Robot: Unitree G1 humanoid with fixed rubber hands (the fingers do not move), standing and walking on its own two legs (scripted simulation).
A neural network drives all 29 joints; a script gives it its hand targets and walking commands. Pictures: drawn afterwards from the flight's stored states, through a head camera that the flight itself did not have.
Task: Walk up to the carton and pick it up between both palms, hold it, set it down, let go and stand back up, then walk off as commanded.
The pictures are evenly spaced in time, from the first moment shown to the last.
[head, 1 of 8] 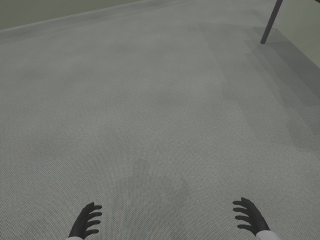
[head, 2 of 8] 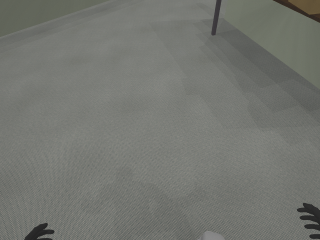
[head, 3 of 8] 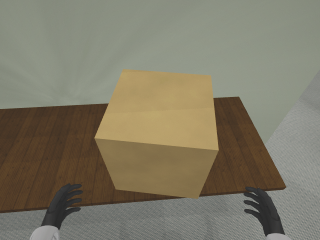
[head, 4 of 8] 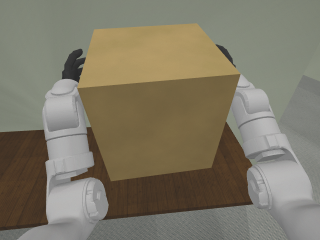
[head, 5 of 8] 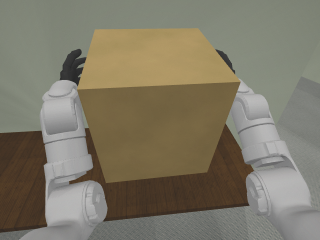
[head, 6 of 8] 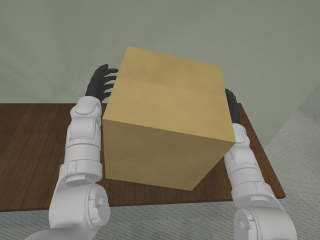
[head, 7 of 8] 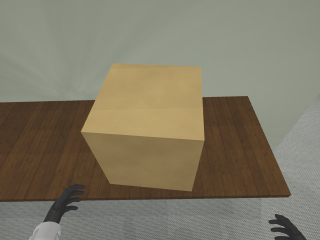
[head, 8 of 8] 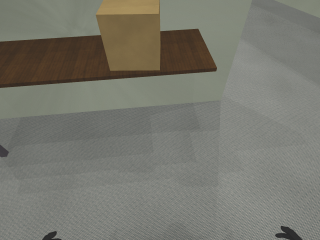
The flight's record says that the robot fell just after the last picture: no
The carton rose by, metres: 0.20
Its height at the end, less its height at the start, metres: +0.00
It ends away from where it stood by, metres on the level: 0.02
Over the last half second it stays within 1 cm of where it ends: yes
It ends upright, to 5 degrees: yes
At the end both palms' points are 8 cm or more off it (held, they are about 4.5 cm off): yes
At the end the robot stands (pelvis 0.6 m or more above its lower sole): yes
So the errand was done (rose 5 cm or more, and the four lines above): yes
